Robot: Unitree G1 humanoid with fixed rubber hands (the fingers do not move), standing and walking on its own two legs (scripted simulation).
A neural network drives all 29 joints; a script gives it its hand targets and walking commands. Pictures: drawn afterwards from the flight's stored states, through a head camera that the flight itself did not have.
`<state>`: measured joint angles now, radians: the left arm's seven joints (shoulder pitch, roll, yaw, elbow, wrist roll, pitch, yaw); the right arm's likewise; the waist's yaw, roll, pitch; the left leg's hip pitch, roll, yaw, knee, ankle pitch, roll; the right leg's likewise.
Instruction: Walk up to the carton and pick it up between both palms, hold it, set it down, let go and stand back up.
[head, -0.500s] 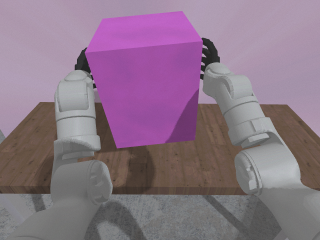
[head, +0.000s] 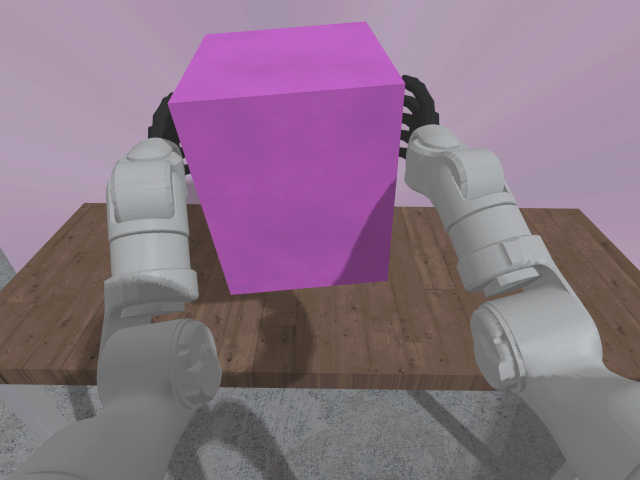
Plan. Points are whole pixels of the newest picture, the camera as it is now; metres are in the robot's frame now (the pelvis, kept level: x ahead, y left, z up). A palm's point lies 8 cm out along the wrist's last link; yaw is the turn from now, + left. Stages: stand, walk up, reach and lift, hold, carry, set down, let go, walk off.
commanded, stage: hold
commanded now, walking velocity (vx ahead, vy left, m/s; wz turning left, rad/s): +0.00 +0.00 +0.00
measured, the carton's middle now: (297, 159) +0.40 +0.01 +0.26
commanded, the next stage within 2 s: none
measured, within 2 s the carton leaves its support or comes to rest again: neither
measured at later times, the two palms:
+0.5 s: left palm (165, 152) +0.38 +0.16 +0.29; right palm (418, 139) +0.37 -0.13 +0.29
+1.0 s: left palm (162, 152) +0.38 +0.16 +0.29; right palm (415, 137) +0.37 -0.13 +0.30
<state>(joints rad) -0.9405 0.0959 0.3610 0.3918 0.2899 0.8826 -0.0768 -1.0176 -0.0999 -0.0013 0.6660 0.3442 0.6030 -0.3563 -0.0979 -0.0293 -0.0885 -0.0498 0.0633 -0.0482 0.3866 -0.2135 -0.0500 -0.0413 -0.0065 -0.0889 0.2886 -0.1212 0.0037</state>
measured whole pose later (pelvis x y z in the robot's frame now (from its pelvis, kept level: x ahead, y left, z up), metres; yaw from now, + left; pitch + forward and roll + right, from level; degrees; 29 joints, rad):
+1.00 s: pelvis +0.01 +0.00 +0.00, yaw +0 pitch -7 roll -1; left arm -0.95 0.09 0.37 0.42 0.30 0.88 -0.07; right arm -1.04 -0.10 0.00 0.71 0.34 0.62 -0.35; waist -0.09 -0.02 -0.10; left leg -0.04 0.06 -0.04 0.38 -0.22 -0.04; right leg -0.04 -0.01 -0.08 0.29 -0.13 0.01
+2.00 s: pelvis +0.00 +0.00 +0.00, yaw +0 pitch -7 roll -1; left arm -0.97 0.09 0.37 0.45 0.30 0.86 -0.07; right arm -1.05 -0.10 -0.03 0.72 0.33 0.62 -0.34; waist -0.09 -0.03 -0.10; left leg -0.05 0.06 -0.04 0.38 -0.21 -0.04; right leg -0.05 -0.01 -0.08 0.29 -0.12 0.01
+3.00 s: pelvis +0.00 +0.01 +0.00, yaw +0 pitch -13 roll -1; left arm -1.00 0.07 0.43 0.46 0.45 0.66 -0.15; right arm -0.94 0.03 -0.18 0.72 0.13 0.32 -0.27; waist -0.11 -0.09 0.03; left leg 0.09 0.03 -0.04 0.33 -0.20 -0.02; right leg 0.10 -0.03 -0.07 0.24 -0.11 0.03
